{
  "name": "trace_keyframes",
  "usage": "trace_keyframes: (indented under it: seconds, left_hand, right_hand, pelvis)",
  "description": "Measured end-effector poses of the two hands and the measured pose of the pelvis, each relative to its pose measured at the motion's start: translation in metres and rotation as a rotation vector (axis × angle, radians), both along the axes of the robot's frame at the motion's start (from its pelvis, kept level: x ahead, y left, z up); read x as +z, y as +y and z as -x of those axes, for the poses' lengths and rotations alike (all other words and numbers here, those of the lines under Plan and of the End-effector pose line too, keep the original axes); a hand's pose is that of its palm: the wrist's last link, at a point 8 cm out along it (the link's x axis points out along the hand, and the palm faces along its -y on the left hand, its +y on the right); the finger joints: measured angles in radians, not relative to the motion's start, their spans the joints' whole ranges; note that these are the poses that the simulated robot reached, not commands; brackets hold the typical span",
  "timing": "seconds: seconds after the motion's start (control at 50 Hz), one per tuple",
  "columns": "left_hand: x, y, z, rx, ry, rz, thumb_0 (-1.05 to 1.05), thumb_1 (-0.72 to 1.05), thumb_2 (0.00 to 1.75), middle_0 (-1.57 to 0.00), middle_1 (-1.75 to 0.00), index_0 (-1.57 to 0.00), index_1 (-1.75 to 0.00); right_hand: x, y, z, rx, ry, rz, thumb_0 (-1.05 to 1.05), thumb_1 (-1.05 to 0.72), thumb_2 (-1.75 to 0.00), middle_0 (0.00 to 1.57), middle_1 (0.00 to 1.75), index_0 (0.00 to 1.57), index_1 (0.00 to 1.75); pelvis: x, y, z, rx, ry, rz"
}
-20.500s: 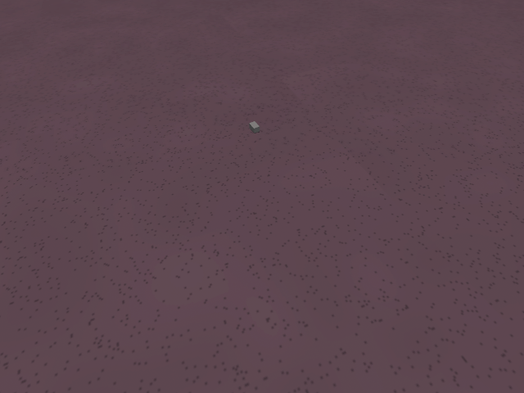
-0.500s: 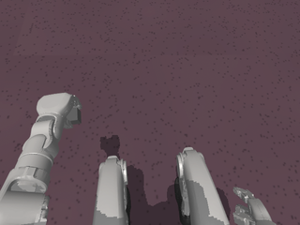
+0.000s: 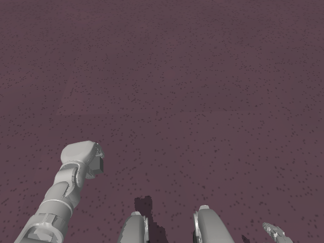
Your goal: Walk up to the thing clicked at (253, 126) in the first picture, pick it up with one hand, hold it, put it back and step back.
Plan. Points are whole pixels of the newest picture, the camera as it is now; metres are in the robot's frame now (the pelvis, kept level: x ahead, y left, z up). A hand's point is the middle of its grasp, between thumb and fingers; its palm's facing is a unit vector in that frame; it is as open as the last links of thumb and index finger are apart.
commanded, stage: lift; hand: left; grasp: from above
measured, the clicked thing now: (90, 166) +0.36 +0.23 -0.11
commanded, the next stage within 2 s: hold in 0.34 s
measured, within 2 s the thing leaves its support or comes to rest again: neither
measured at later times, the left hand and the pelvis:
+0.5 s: hand (76, 153) +0.35 +0.23 +0.00, palm faces -0.44 -0.08 -0.89, open 7.0 cm; pelvis +0.03 +0.00 +0.07, yaw +0 degrees
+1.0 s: hand (71, 143) +0.36 +0.23 +0.04, palm faces -0.44 -0.07 -0.90, open 7.0 cm; pelvis +0.05 +0.01 +0.09, yaw -1 degrees
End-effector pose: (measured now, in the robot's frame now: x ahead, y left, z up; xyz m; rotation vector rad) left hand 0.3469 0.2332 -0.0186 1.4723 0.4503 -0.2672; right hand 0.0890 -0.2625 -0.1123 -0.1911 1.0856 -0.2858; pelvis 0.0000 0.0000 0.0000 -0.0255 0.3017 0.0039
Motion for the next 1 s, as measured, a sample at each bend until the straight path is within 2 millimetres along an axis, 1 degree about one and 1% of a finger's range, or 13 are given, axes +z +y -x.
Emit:
trace_keyframes:
  seconds: [0.1,0.2,0.3,0.4,0.54,0.72,1.0]
  left_hand:
    - [0.02,-0.005,-0.001,0.005,-0.001,-0.003,0.0,0.46,0.03,-1.02,-0.12,-1.03,-0.09]
    - [0.039,-0.007,-0.004,0.005,-0.001,-0.003,0.0,0.46,0.04,-1.02,-0.12,-1.03,-0.1]
    - [0.054,-0.006,-0.005,0.009,0.0,-0.005,0.0,0.45,0.05,-1.02,-0.11,-1.04,-0.1]
    - [0.068,-0.003,-0.006,0.009,-0.002,-0.008,0.0,0.45,0.05,-1.03,-0.1,-1.04,-0.09]
    - [0.083,-0.001,-0.008,-0.001,-0.001,-0.012,0.0,0.45,0.05,-1.03,-0.11,-1.04,-0.09]
    - [0.101,0.0,-0.015,-0.022,0.0,-0.013,0.0,0.46,0.04,-1.02,-0.11,-1.04,-0.1]
    - [0.119,-0.003,-0.017,-0.032,-0.005,-0.012,0.0,0.46,0.04,-1.03,-0.1,-1.04,-0.09]
  right_hand:
    - [0.023,-0.003,-0.004,-0.008,-0.006,0.004,0.01,-0.9,-0.89,0.2,0.3,0.21,0.3]
    - [0.041,-0.003,-0.01,-0.008,-0.012,0.002,0.01,-0.9,-0.89,0.2,0.3,0.21,0.3]
    - [0.056,-0.001,-0.016,-0.008,-0.02,-0.009,0.01,-0.89,-0.89,0.2,0.3,0.21,0.3]
    - [0.066,0.003,-0.023,-0.001,-0.028,-0.02,0.01,-0.89,-0.89,0.2,0.3,0.21,0.3]
    - [0.076,0.008,-0.037,0.003,-0.045,-0.034,0.01,-0.89,-0.89,0.2,0.3,0.21,0.3]
    - [0.087,0.011,-0.054,0.008,-0.071,-0.046,0.01,-0.89,-0.89,0.2,0.3,0.21,0.3]
    - [0.096,0.009,-0.067,0.017,-0.094,-0.062,0.01,-0.89,-0.89,0.2,0.3,0.21,0.3]
  pelvis:
    - [0.023,-0.001,-0.01,-0.002,-0.037,-0.004]
    - [0.04,-0.001,-0.017,-0.003,-0.069,-0.007]
    - [0.055,0.0,-0.023,-0.005,-0.101,-0.01]
    - [0.066,0.002,-0.028,-0.007,-0.122,-0.012]
    - [0.077,0.005,-0.036,-0.013,-0.147,-0.014]
    - [0.086,0.007,-0.044,-0.018,-0.172,-0.016]
    - [0.093,0.005,-0.051,-0.024,-0.2,-0.02]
